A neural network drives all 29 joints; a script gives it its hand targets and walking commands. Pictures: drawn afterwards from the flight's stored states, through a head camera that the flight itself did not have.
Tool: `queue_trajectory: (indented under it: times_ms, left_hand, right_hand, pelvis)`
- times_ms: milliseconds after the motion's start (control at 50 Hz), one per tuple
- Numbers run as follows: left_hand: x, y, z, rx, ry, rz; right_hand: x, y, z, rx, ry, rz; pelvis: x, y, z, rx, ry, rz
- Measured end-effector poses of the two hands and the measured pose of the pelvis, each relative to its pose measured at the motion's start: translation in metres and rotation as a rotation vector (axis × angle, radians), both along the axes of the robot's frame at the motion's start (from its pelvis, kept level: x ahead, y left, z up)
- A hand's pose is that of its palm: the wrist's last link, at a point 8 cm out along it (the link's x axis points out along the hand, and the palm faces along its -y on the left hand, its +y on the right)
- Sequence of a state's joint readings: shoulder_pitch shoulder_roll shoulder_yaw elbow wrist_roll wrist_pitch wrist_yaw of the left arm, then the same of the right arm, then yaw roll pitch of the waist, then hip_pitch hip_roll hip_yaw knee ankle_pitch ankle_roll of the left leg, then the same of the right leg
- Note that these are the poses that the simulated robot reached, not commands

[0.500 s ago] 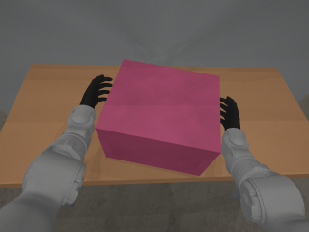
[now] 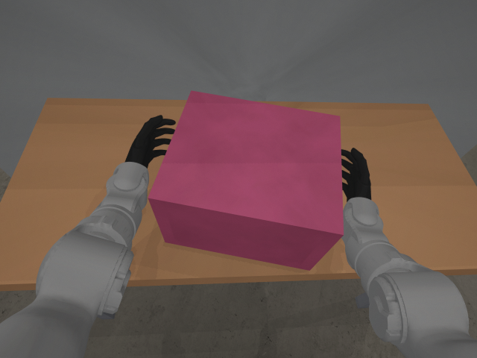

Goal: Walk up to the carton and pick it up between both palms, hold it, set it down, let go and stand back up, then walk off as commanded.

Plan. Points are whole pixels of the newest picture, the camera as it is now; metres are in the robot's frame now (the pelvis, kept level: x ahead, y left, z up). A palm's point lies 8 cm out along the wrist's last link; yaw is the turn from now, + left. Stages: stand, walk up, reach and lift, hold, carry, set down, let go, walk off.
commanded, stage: reach and lift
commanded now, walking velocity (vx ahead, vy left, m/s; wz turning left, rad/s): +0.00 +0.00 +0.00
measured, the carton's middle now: (250, 180) +0.45 -0.02 -0.01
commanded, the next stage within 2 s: none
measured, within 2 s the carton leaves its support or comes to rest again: leaves its support in 0.74 s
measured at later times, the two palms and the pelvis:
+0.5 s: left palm (143, 160) +0.45 +0.17 +0.04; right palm (356, 195) +0.40 -0.20 +0.02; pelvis +0.00 +0.00 +0.00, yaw +0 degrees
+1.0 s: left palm (145, 165) +0.44 +0.17 +0.05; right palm (362, 200) +0.38 -0.21 +0.03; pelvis -0.01 +0.00 +0.01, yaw +0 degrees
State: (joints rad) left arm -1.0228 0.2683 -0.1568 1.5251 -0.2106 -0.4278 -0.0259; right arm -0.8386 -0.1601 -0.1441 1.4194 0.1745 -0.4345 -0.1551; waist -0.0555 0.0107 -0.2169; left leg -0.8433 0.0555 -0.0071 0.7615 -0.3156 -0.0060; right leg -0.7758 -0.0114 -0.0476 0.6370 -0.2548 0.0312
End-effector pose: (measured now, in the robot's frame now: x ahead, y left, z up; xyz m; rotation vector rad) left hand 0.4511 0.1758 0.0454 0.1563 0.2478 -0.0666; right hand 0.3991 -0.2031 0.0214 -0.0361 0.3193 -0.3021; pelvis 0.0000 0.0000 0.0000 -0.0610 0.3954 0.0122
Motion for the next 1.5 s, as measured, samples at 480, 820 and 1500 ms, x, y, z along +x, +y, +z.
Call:
queue_trajectory:
  times_ms: [480,820,1500]
  left_hand:
    - [-0.001,-0.003,-0.002,-0.025,-0.031,-0.03]
    - [-0.007,-0.004,0.0,-0.033,-0.086,-0.028]
    - [-0.025,-0.014,0.028,-0.041,-0.127,0.004]
  right_hand:
    - [-0.001,0.001,0.0,-0.025,-0.05,-0.003]
    - [-0.009,0.001,0.004,-0.042,-0.097,-0.006]
    - [-0.018,-0.009,0.041,0.016,-0.151,-0.003]
  pelvis:
    - [0.001,0.0,0.0,0.0,0.002,0.0]
    - [-0.003,0.002,0.005,-0.005,0.012,0.001]
    - [-0.01,-0.002,0.01,0.001,-0.007,0.003]
